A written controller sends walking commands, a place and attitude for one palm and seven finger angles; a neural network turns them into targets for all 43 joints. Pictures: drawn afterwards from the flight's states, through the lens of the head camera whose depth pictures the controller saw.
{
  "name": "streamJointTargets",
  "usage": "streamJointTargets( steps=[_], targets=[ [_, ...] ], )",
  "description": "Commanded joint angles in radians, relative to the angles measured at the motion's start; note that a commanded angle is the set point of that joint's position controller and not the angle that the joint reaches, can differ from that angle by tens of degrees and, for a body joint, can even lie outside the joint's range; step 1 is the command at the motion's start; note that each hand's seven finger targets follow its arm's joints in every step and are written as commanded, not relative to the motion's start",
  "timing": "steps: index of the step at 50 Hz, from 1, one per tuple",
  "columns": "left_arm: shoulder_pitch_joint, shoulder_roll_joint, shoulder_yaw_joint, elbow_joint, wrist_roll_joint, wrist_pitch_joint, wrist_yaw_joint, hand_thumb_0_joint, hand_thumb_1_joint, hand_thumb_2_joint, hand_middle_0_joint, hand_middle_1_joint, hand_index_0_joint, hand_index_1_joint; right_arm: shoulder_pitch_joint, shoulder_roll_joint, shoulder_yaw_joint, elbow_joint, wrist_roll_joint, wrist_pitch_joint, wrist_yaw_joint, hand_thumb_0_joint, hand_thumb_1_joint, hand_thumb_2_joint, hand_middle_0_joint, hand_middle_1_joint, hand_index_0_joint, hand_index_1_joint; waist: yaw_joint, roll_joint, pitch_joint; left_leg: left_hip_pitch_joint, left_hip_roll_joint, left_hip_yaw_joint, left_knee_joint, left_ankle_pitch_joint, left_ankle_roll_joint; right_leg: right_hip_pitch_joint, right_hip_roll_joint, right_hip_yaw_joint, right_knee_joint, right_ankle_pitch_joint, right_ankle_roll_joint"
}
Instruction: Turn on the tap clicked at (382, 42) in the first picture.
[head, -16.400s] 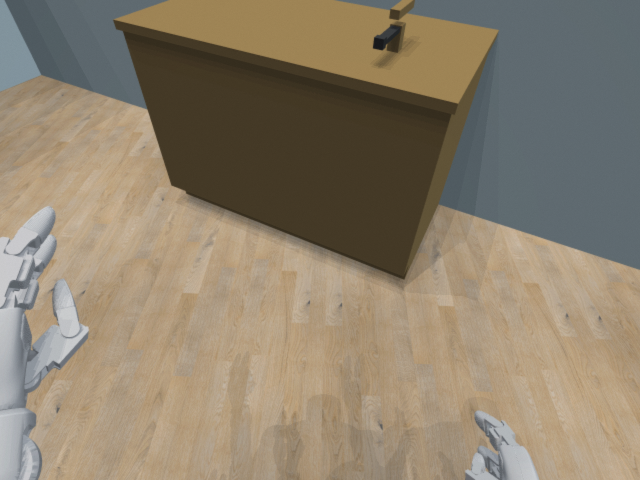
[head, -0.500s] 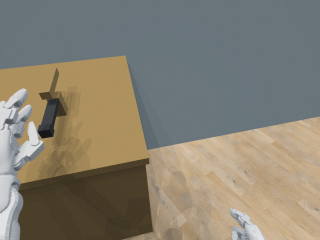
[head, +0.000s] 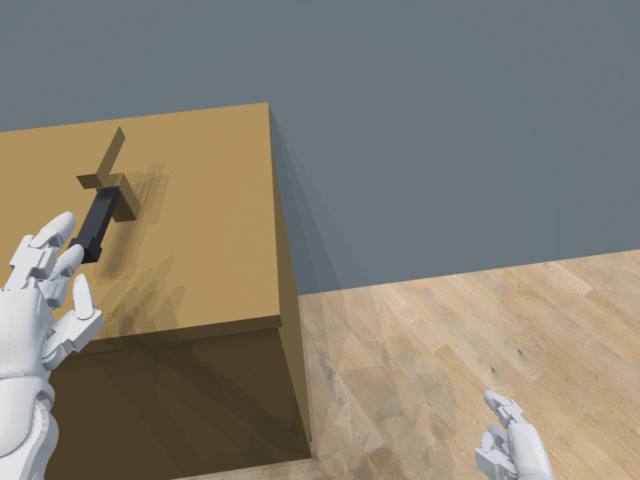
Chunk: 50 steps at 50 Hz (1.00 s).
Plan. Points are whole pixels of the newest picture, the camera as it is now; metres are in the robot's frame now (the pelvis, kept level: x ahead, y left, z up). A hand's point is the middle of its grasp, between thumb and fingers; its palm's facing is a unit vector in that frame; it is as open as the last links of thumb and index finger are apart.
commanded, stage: turn the palm inward beside the body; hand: left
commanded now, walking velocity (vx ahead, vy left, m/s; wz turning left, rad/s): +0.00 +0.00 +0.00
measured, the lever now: (84, 250) +0.35 +0.37 +0.11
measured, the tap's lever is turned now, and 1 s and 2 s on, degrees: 0 0 0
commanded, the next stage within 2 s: reach beside the lever's end, fingers flat in 1.50 s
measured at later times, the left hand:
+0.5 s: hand (64, 341) +0.19 +0.27 +0.17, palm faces +0.41 -0.89 -0.20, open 7.4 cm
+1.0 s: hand (47, 381) +0.15 +0.26 +0.16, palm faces +0.44 -0.89 -0.13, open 7.4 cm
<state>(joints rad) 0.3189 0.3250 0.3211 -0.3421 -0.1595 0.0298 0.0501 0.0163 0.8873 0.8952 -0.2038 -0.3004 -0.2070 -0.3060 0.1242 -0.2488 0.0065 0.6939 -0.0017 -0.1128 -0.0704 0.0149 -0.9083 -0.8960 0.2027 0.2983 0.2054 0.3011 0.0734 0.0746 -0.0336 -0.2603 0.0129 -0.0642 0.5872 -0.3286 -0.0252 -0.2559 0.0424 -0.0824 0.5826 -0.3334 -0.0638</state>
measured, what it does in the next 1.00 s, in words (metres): stands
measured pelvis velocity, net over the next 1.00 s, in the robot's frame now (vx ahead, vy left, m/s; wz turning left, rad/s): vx -0.03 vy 0.03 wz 0.00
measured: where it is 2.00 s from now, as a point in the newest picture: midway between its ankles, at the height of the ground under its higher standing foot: outside the picture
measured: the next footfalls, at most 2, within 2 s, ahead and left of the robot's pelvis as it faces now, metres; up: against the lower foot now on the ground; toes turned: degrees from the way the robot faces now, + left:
none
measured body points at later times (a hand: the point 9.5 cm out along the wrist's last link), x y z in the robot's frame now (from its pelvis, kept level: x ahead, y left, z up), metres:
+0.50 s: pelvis -0.01 +0.03 +0.00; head -0.03 +0.01 +0.45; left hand +0.16 +0.31 +0.18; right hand +0.19 -0.19 -0.08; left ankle -0.01 +0.15 -0.73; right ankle -0.01 -0.07 -0.73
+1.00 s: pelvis -0.03 +0.03 +0.00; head -0.07 +0.01 +0.45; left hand +0.13 +0.31 +0.17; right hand +0.18 -0.17 -0.06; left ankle -0.01 +0.15 -0.73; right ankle -0.01 -0.07 -0.73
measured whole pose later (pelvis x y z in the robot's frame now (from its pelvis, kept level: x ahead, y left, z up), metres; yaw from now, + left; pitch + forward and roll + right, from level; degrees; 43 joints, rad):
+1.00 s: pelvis -0.03 +0.03 +0.00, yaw +0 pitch -5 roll +0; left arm 0.44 0.22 0.25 -0.53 -0.21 0.21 0.13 0.02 0.89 0.90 -0.20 -0.30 -0.20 -0.31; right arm 0.15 -0.22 0.07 0.68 0.01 -0.18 -0.10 0.02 -0.91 -0.90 0.20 0.30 0.21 0.30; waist 0.10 0.06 -0.01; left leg -0.19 -0.02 -0.05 0.55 -0.27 0.00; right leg -0.17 0.01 -0.06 0.52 -0.26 -0.03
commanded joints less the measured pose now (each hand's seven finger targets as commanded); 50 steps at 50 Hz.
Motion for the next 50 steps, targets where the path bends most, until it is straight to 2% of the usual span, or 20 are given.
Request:
streamJointTargets(
  steps=[1,4,7,10,13,14,15,16,18,20,27,29,30,36,39,40,46,47,49,50],
  targets=[
    [-0.013,0.212,0.200,-0.276,-0.015,-0.100,0.049,0.000,0.900,0.900,-0.200,-0.300,-0.200,-0.300,-0.094,-0.092,-0.043,-0.177,-0.005,-0.056,0.016,0.000,-0.900,-0.900,0.200,0.300,0.200,0.300,0.036,-0.119,-0.248,-0.018,-0.042,0.041,0.000,0.323,0.041,0.211,-0.119,0.143,-0.026,0.679,0.125],
    [0.074,0.172,0.166,-0.271,-0.023,-0.089,0.025,0.000,0.900,0.900,-0.200,-0.300,-0.200,-0.300,-0.060,-0.096,-0.038,-0.188,0.004,-0.054,0.021,0.000,-0.900,-0.900,0.200,0.300,0.200,0.300,0.023,-0.096,-0.196,-0.003,-0.044,0.063,0.003,0.371,0.047,0.174,-0.096,0.108,-0.010,0.754,0.119],
    [0.025,0.156,0.127,-0.310,-0.030,-0.060,0.006,0.000,0.900,0.900,-0.200,-0.300,-0.200,-0.300,-0.056,-0.100,-0.035,-0.195,0.012,-0.058,0.013,0.000,-0.900,-0.900,0.200,0.300,0.200,0.300,0.007,-0.048,-0.122,0.007,-0.040,0.060,-0.013,0.367,0.051,0.110,-0.076,0.085,-0.032,0.618,0.096],
    [0.004,0.149,0.126,-0.321,-0.043,-0.049,0.005,0.000,0.900,0.900,-0.200,-0.300,-0.200,-0.300,-0.059,-0.103,-0.035,-0.198,0.012,-0.070,-0.003,0.000,-0.900,-0.900,0.200,0.300,0.200,0.300,0.003,-0.077,-0.092,0.009,-0.039,0.052,-0.018,0.336,0.052,0.082,-0.067,0.082,-0.052,0.531,0.093],
    [-0.002,0.141,0.119,-0.350,-0.040,-0.064,0.017,0.000,0.900,0.900,-0.200,-0.300,-0.200,-0.300,-0.053,-0.104,-0.037,-0.200,0.006,-0.084,-0.006,0.000,-0.900,-0.900,0.200,0.300,0.200,0.300,0.008,-0.085,-0.135,0.017,-0.040,0.046,-0.019,0.339,0.050,0.078,-0.061,0.069,-0.041,0.493,0.084],
    [-0.008,0.135,0.108,-0.368,-0.033,-0.073,0.023,0.000,0.900,0.900,-0.200,-0.300,-0.200,-0.300,-0.052,-0.102,-0.036,-0.200,0.004,-0.088,-0.006,0.000,-0.900,-0.900,0.200,0.300,0.200,0.300,0.010,-0.068,-0.150,0.025,-0.040,0.045,-0.021,0.354,0.048,0.080,-0.054,0.061,-0.034,0.474,0.075],
    [-0.018,0.141,0.107,-0.397,-0.028,-0.080,0.031,0.000,0.900,0.900,-0.200,-0.300,-0.200,-0.300,-0.061,-0.098,-0.034,-0.200,0.002,-0.094,-0.006,0.000,-0.900,-0.900,0.200,0.300,0.200,0.300,0.016,-0.015,-0.158,0.045,-0.042,0.050,-0.024,0.369,0.046,0.080,-0.047,0.055,-0.032,0.449,0.066],
    [-0.005,0.135,0.101,-0.397,-0.024,-0.086,0.041,0.000,0.900,0.900,-0.200,-0.300,-0.200,-0.300,-0.053,-0.096,-0.031,-0.201,0.000,-0.100,-0.003,0.000,-0.900,-0.900,0.200,0.300,0.200,0.300,0.018,-0.008,-0.166,0.041,-0.041,0.046,-0.026,0.371,0.043,0.076,-0.045,0.049,-0.030,0.425,0.060],
    [0.029,0.107,0.080,-0.354,-0.029,-0.076,0.042,0.000,0.900,0.900,-0.200,-0.300,-0.200,-0.300,-0.053,-0.098,-0.027,-0.195,0.001,-0.102,-0.006,0.000,-0.900,-0.900,0.200,0.300,0.200,0.300,0.015,-0.037,-0.134,0.023,-0.038,0.043,-0.037,0.336,0.041,0.062,-0.039,0.041,-0.038,0.368,0.057],
    [0.038,0.116,0.087,-0.344,-0.029,-0.053,0.046,0.000,0.900,0.900,-0.200,-0.300,-0.200,-0.300,-0.066,-0.098,-0.023,-0.193,0.005,-0.101,-0.010,0.000,-0.900,-0.900,0.200,0.300,0.200,0.300,0.023,-0.028,-0.114,0.013,-0.034,0.040,-0.054,0.304,0.037,0.062,-0.034,0.036,-0.054,0.303,0.050],
    [-0.021,0.076,0.038,-0.358,-0.036,0.034,0.060,0.000,0.900,0.900,-0.200,-0.300,-0.200,-0.300,-0.116,-0.087,0.000,-0.201,0.010,-0.107,-0.027,0.000,-0.900,-0.900,0.200,0.300,0.200,0.300,0.017,-0.035,-0.038,0.006,-0.026,0.027,-0.110,0.164,0.034,0.035,-0.029,0.031,-0.114,0.111,0.048],
    [-0.034,0.075,0.035,-0.368,-0.033,0.043,0.068,0.000,0.900,0.900,-0.200,-0.300,-0.200,-0.300,-0.118,-0.085,0.005,-0.198,0.006,-0.112,-0.029,0.000,-0.900,-0.900,0.200,0.300,0.200,0.300,0.016,-0.035,-0.038,0.007,-0.026,0.020,-0.122,0.151,0.030,0.040,-0.027,0.027,-0.118,0.095,0.047],
    [-0.046,0.081,0.034,-0.390,-0.027,0.044,0.073,0.000,0.900,0.900,-0.200,-0.300,-0.200,-0.300,-0.128,-0.084,0.006,-0.197,0.007,-0.113,-0.030,0.000,-0.900,-0.900,0.200,0.300,0.200,0.300,0.019,0.000,-0.044,0.019,-0.027,0.024,-0.125,0.139,0.030,0.039,-0.026,0.032,-0.126,0.078,0.046],
    [-0.029,0.058,0.006,-0.405,-0.025,0.053,0.080,0.000,0.900,0.900,-0.200,-0.300,-0.200,-0.300,-0.143,-0.075,0.018,-0.194,0.005,-0.126,-0.030,0.000,-0.900,-0.900,0.200,0.300,0.200,0.300,0.020,0.001,-0.028,0.010,-0.028,0.018,-0.158,0.072,0.026,0.055,-0.027,0.028,-0.142,0.031,0.045],
    [-0.007,0.050,0.008,-0.398,-0.035,0.072,0.077,0.000,0.900,0.900,-0.200,-0.300,-0.200,-0.300,-0.151,-0.076,0.018,-0.191,0.007,-0.127,-0.032,0.000,-0.900,-0.900,0.200,0.300,0.200,0.300,0.021,-0.026,-0.019,0.008,-0.028,0.018,-0.164,0.062,0.027,0.066,-0.026,0.028,-0.154,0.023,0.045],
    [-0.012,0.061,0.020,-0.401,-0.036,0.080,0.079,0.000,0.900,0.900,-0.200,-0.300,-0.200,-0.300,-0.154,-0.075,0.020,-0.186,0.008,-0.125,-0.033,0.000,-0.900,-0.900,0.200,0.300,0.200,0.300,0.027,-0.001,-0.015,0.010,-0.030,0.018,-0.169,0.044,0.025,0.066,-0.026,0.029,-0.160,0.010,0.045],
    [-0.023,0.028,-0.011,-0.415,-0.054,0.110,0.078,0.000,0.900,0.900,-0.200,-0.300,-0.200,-0.300,-0.176,-0.070,0.024,-0.186,0.017,-0.133,-0.038,0.000,-0.900,-0.900,0.200,0.300,0.200,0.300,0.016,-0.026,0.023,0.006,-0.034,0.021,-0.175,-0.014,0.031,0.058,-0.031,0.037,-0.191,-0.045,0.050],
    [-0.028,0.038,-0.004,-0.428,-0.052,0.109,0.081,0.000,0.900,0.900,-0.200,-0.300,-0.200,-0.300,-0.178,-0.070,0.022,-0.186,0.015,-0.137,-0.037,0.000,-0.900,-0.900,0.200,0.300,0.200,0.300,0.019,-0.004,0.015,0.012,-0.035,0.021,-0.175,-0.008,0.032,0.063,-0.031,0.041,-0.193,-0.043,0.048],
    [-0.030,0.036,-0.004,-0.429,-0.054,0.110,0.084,0.000,0.900,0.900,-0.200,-0.300,-0.200,-0.300,-0.175,-0.071,0.022,-0.184,0.012,-0.141,-0.038,0.000,-0.900,-0.900,0.200,0.300,0.200,0.300,0.018,-0.029,0.006,0.015,-0.036,0.019,-0.172,0.006,0.033,0.068,-0.031,0.037,-0.193,-0.035,0.049],
    [-0.032,0.049,0.012,-0.434,-0.054,0.111,0.086,0.000,0.900,0.900,-0.200,-0.300,-0.200,-0.300,-0.177,-0.072,0.019,-0.180,0.011,-0.143,-0.040,0.000,-0.900,-0.900,0.200,0.300,0.200,0.300,0.022,-0.011,-0.004,0.024,-0.037,0.025,-0.166,0.017,0.033,0.075,-0.031,0.042,-0.199,-0.032,0.050]
  ],
)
